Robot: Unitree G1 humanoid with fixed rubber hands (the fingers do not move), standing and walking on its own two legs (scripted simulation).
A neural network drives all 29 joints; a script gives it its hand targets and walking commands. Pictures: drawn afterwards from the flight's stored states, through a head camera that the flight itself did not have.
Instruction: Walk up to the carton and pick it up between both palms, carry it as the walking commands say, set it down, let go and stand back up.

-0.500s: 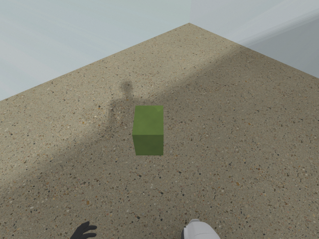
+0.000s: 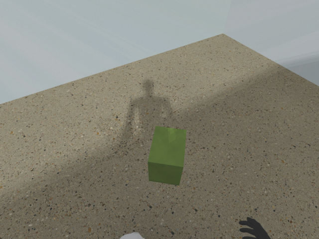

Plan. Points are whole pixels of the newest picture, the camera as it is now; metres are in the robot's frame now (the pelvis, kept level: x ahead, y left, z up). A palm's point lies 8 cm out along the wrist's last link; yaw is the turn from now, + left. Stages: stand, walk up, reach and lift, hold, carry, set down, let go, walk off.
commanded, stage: walk up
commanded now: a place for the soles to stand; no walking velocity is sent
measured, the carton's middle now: (167, 155) +0.70 -0.03 -0.62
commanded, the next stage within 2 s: none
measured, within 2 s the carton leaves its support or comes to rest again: neither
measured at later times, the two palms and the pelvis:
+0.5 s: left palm (108, 189) +0.27 +0.18 -0.10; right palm (282, 231) +0.17 -0.31 -0.12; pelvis +0.15 -0.06 +0.01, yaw -1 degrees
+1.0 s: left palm (98, 200) +0.24 +0.20 -0.10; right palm (266, 188) +0.28 -0.29 -0.09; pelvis +0.19 -0.05 +0.02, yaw +1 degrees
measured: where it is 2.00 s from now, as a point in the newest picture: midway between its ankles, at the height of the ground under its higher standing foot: outside the picture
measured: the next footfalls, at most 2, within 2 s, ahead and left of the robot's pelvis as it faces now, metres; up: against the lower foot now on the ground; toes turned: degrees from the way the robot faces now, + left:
right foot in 0.34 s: +0.27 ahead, -0.18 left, +0.00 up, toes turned -7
left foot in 0.58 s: +0.23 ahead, +0.07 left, +0.00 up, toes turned +0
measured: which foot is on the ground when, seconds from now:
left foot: down 0.00-0.36, up 0.38-0.56, down 0.58-1.00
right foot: up 0.00-0.32, down 0.34-1.00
